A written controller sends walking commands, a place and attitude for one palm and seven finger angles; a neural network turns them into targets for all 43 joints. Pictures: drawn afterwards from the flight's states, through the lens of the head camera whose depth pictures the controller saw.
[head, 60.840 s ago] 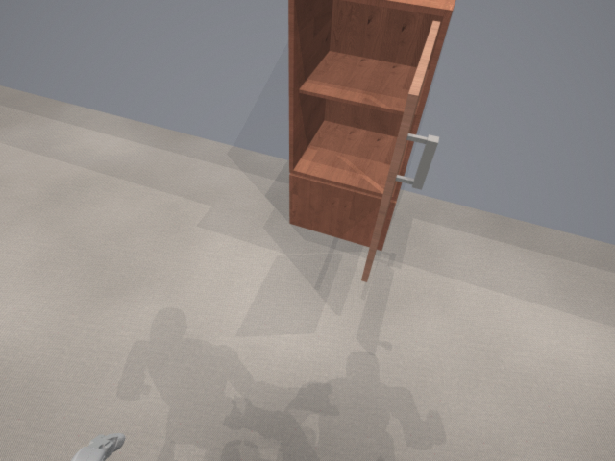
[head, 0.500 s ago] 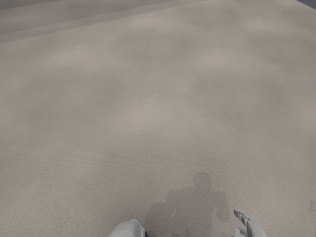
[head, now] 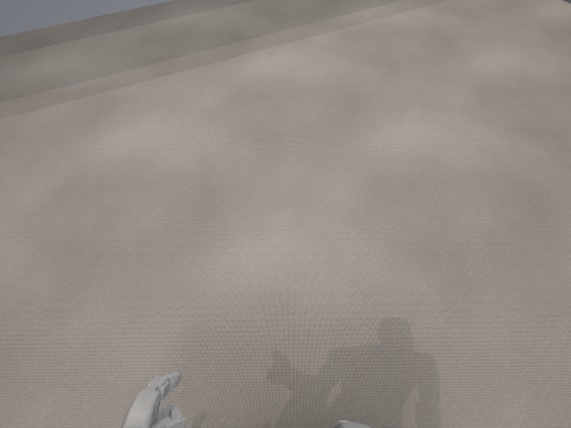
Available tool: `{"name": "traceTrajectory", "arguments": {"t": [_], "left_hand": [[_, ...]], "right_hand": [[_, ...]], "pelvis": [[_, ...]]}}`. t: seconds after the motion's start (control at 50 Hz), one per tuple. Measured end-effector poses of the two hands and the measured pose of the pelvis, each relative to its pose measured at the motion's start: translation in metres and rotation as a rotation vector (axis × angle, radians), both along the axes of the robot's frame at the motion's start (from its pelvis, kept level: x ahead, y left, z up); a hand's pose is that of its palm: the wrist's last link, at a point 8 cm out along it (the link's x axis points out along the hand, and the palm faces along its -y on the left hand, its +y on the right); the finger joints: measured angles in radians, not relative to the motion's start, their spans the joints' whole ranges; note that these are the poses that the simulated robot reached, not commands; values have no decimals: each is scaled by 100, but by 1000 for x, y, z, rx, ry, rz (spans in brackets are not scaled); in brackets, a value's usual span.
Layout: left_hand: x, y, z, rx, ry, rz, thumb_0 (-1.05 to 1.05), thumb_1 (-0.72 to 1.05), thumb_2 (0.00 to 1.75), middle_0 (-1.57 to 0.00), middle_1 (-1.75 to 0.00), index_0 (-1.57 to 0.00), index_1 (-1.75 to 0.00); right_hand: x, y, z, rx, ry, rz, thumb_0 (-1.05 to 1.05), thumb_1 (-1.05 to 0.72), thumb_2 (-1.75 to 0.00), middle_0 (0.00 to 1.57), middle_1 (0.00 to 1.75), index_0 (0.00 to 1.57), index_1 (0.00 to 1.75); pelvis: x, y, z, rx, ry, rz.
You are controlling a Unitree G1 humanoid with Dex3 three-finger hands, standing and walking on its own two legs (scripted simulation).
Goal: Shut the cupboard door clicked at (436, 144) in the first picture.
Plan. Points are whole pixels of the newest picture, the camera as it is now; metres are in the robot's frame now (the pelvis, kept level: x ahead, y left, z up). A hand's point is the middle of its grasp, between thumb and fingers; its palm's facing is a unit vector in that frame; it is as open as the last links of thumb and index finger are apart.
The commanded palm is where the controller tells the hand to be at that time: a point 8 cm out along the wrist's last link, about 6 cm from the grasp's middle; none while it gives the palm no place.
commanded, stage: turn to face it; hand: left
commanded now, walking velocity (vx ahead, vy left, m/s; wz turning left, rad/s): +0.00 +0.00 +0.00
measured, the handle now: out of the picture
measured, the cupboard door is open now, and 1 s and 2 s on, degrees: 36 36 36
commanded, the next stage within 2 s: none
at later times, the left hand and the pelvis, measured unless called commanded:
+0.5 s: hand out of the picture +0.10 +0.19 -0.18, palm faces +0.00 -0.99 -0.14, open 7.3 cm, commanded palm none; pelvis +0.10 +0.01 +0.01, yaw -7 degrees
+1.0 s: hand (217, 343) +0.28 +0.12 -0.15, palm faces -0.39 -0.88 -0.27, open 7.3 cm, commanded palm none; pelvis +0.11 -0.03 +0.01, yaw -24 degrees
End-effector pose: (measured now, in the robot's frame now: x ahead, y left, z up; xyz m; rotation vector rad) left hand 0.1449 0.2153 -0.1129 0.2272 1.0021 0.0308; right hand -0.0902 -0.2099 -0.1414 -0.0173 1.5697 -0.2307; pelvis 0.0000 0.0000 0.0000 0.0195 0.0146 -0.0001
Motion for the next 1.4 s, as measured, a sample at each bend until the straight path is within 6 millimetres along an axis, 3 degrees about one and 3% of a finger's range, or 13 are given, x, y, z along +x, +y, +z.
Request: {"name": "traceTrajectory", "arguments": {"t": [0.06,0.14,0.28,0.36,0.42,0.56,0.68,0.78,0.84,0.94,1.08,1.22,1.4], "left_hand": [[-9,-6,3,-6,30,79,0,91,90,-20,-30,-20,-30],[-34,-1,5,16,101,212,-2,94,90,-20,-30,-21,-30],[-79,8,-9,24,336,230,-2,95,90,-20,-30,-20,-30],[-91,11,-27,-18,447,226,-1,93,90,-20,-30,-20,-30],[-83,16,-37,-38,479,214,0,92,90,-20,-30,-20,-30],[-14,28,-30,-30,381,118,0,92,90,-20,-30,-20,-30],[58,27,-15,39,263,-8,0,91,90,-19,-30,-20,-29],[111,4,-8,107,165,-125,0,91,90,-19,-30,-20,-29],[129,-12,-6,135,121,-180,0,91,90,-19,-30,-20,-29],[139,-34,0,134,150,-247,0,91,90,-19,-30,-20,-30],[152,-53,-12,71,186,-329,0,91,90,-20,-30,-20,-30],[180,-42,-38,29,232,-388,0,91,90,-20,-30,-20,-30],[227,-42,-20,55,218,-494,0,91,90,-20,-30,-20,-30]], "right_hand": [[44,-19,5,-9,-23,58,1,-90,-90,20,29,20,30],[120,-37,10,-34,-117,143,1,-90,-90,20,29,19,30],[243,-29,16,-59,-341,201,1,-91,-90,20,29,19,30],[290,-11,21,-80,-453,198,1,-91,-90,20,29,19,30],[303,-1,27,-100,-491,201,1,-91,-90,20,29,19,30],[277,-7,34,-135,-440,129,1,-90,-90,21,30,20,30],[226,-36,26,-156,-359,-9,1,-90,-90,21,30,20,30],[177,-69,4,-164,-288,-128,1,-90,-90,21,30,20,30],[155,-86,-8,-172,-235,-178,1,-90,-90,21,30,20,30],[145,-95,8,-193,-222,-231,1,-91,-90,20,29,19,30],[161,-86,26,-230,-272,-273,1,-90,-90,20,29,19,30],[184,-54,34,-289,-345,-312,1,-90,-90,20,29,19,30],[152,-9,46,-275,-274,-420,1,-90,-90,21,30,20,30]], "pelvis": [[20,-9,8,8,-8,43],[43,-15,15,8,-2,71],[74,-10,13,-15,2,5],[90,3,4,-43,-6,-52],[97,9,1,-35,-11,-83],[100,12,9,-54,-18,-156],[102,2,9,-55,-18,-236],[104,-20,-3,-33,-17,-302],[104,-28,-10,-29,-9,-339],[108,-32,2,-17,11,-392],[121,-25,7,-19,24,-462],[140,1,-2,-36,26,-556],[151,11,15,-71,32,-668]]}}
